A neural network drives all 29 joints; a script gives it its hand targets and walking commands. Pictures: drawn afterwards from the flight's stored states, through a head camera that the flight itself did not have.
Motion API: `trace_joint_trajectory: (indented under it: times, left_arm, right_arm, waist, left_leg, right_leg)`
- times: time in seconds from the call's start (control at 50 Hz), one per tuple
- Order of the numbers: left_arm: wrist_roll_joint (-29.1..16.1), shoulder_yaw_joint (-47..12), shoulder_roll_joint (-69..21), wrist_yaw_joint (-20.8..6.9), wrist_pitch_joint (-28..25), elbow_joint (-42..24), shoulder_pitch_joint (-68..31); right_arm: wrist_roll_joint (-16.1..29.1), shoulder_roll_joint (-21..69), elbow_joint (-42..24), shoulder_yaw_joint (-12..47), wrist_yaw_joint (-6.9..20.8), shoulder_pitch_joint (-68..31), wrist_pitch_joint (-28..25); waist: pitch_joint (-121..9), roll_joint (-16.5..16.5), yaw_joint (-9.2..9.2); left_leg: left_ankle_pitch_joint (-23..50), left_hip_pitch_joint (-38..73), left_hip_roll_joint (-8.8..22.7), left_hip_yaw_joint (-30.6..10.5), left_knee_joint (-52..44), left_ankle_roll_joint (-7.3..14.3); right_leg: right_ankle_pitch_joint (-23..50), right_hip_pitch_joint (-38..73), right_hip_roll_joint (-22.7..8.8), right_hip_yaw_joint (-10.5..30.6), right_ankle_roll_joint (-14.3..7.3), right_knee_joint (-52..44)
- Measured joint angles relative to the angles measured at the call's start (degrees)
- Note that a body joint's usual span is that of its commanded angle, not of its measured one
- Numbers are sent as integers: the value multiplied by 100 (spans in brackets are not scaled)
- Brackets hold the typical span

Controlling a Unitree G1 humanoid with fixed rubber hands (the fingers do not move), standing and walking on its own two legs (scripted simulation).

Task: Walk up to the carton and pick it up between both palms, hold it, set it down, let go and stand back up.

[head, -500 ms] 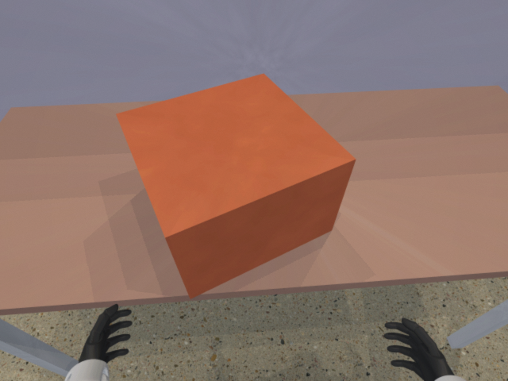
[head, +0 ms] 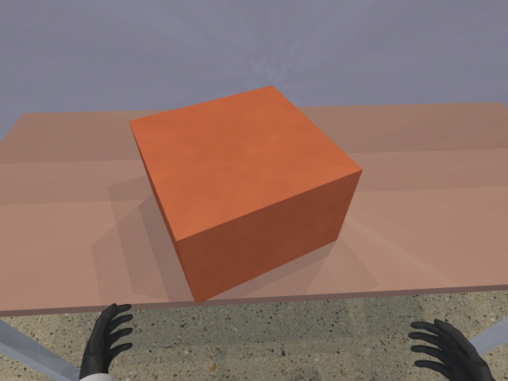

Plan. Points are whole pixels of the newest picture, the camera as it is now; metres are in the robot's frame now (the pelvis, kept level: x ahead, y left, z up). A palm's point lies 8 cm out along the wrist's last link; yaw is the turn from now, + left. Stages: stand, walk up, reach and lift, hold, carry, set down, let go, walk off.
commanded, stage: reach and lift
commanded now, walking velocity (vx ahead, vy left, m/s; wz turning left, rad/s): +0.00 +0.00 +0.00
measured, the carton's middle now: (238, 183) +0.46 +0.05 +0.05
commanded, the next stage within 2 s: none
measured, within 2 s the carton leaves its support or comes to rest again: neither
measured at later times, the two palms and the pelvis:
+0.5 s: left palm (105, 375) +0.14 +0.20 +0.03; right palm (501, 357) +0.17 -0.32 +0.02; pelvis -0.02 -0.02 -0.01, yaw +1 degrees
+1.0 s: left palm (96, 332) +0.18 +0.21 +0.07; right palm (491, 304) +0.23 -0.31 +0.06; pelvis -0.01 -0.02 +0.00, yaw +0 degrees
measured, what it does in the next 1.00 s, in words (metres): stands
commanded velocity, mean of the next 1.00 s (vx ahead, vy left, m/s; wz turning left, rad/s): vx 0.00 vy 0.00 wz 0.00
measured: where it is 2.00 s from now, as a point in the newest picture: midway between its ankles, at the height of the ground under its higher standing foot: outside the picture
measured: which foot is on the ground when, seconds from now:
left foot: down 0.00-1.00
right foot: down 0.00-1.00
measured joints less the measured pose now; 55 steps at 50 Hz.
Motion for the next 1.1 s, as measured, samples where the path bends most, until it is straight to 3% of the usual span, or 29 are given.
trace_joint_trajectory:
  times: [0.3, 0.68, 1.1]
  left_arm:
    - [-59, -134, -198, 271, -230, -849, 453]
    - [-251, -103, -259, 552, -2, -1657, 54]
    - [-364, 260, -63, 411, 700, -2007, -502]
  right_arm:
    - [668, -580, -529, -93, 336, 274, -165]
    - [1084, -792, -887, -90, 398, -263, -120]
    - [1319, -1026, -821, -8, 235, -1169, 357]
  waist:
    - [-152, -84, 57]
    - [-311, -113, 74]
    - [-151, -132, 97]
  left_leg:
    - [-54, -319, 47, -69, 308, -82]
    - [-159, -721, 27, -289, 648, -151]
    - [9, -327, 31, -296, 163, -118]
  right_leg:
    - [-85, -349, 64, 7, -90, 366]
    - [-249, -755, 125, -10, -182, 775]
    - [21, -285, 184, 102, -143, 120]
